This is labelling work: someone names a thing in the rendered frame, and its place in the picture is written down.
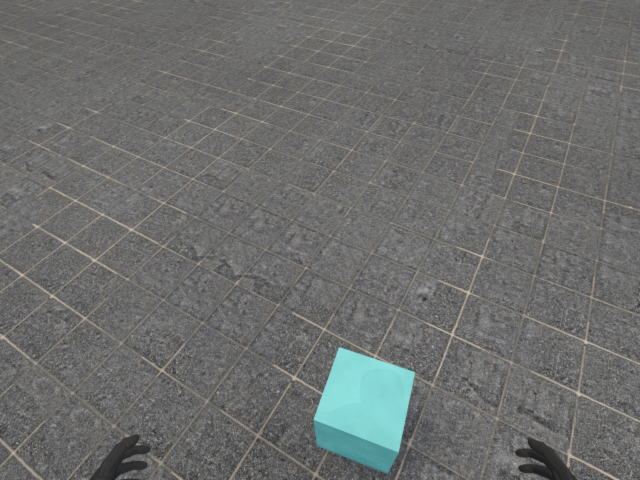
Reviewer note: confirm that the carton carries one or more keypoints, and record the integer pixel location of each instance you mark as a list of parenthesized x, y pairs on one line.
[(362, 411)]

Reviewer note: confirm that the left robot hand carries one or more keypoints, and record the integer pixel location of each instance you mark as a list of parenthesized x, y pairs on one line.
[(112, 467)]

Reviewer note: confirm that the right robot hand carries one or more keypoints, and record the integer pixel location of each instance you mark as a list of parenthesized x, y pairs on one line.
[(555, 470)]

